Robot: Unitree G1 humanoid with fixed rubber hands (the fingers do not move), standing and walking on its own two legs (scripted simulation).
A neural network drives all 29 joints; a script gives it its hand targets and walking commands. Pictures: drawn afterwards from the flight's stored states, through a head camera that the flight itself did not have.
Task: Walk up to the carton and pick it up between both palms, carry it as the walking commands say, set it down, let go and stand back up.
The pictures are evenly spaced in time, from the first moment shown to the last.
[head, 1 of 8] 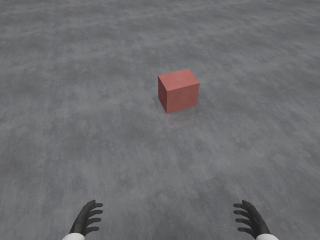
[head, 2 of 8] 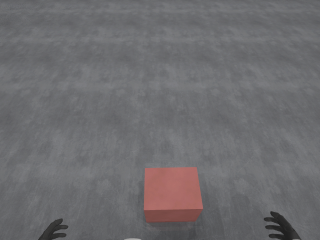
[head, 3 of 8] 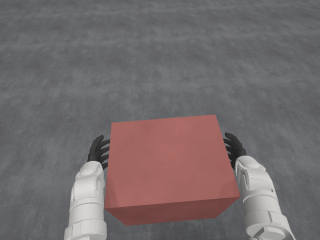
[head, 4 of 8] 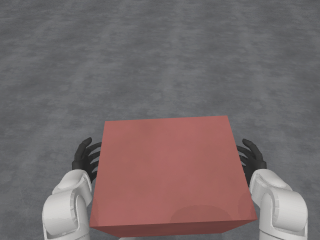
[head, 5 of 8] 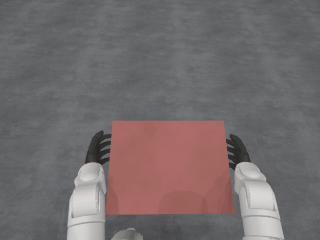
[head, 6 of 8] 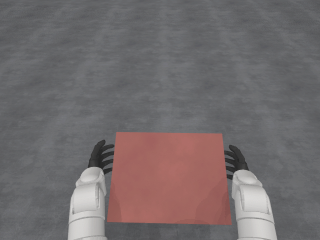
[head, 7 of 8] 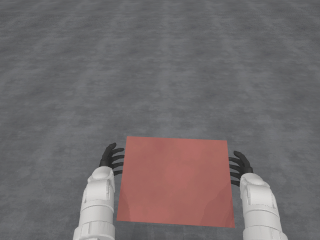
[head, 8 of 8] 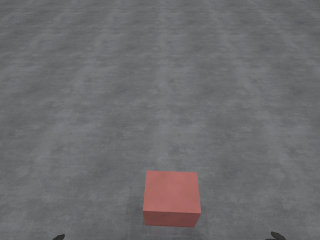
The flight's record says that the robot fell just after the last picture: no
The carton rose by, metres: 0.66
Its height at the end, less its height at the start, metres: +0.00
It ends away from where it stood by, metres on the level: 11.01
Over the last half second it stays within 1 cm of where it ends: yes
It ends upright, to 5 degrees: yes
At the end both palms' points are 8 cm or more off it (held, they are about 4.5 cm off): yes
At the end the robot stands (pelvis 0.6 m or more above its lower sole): yes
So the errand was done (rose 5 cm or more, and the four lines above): yes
